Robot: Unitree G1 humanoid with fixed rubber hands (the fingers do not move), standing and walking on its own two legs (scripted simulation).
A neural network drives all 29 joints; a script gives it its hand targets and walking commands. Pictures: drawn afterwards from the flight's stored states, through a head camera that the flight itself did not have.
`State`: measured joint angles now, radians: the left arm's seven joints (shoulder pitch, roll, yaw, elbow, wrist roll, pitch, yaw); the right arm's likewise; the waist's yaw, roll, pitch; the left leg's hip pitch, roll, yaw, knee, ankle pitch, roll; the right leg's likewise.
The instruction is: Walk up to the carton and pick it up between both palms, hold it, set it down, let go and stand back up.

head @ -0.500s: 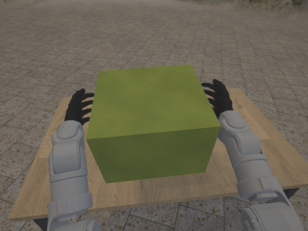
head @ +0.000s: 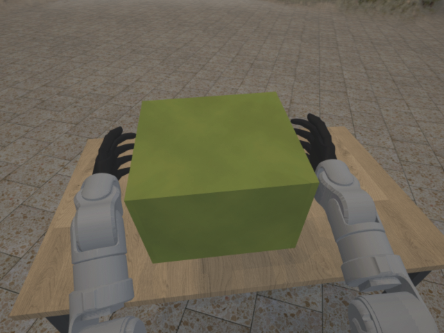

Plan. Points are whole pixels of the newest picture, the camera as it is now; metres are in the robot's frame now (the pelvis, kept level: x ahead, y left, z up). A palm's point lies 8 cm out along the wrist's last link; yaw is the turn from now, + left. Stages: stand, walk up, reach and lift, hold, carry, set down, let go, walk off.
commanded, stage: hold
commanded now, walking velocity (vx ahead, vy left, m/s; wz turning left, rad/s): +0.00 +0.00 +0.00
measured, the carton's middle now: (217, 173) +0.40 +0.01 +0.13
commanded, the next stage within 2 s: set down in 1.06 s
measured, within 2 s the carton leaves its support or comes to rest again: neither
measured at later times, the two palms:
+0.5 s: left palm (106, 176) +0.34 +0.19 +0.18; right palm (321, 161) +0.35 -0.17 +0.19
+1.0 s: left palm (105, 176) +0.34 +0.19 +0.18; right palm (320, 158) +0.35 -0.17 +0.19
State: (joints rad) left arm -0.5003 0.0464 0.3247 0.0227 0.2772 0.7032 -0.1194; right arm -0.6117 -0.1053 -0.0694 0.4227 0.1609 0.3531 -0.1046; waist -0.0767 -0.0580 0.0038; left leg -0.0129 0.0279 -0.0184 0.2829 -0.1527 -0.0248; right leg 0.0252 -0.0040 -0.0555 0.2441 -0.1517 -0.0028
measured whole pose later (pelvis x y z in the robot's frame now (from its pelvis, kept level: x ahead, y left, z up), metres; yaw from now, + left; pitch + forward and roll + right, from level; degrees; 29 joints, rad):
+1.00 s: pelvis +0.00 +0.00 +0.00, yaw +0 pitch -7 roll +0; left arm -0.50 0.04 0.34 0.03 0.28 0.71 -0.13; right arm -0.62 -0.11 -0.07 0.43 0.16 0.36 -0.11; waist -0.07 -0.06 0.00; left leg -0.01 0.03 -0.01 0.28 -0.15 -0.02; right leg 0.03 0.00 -0.05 0.25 -0.15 0.00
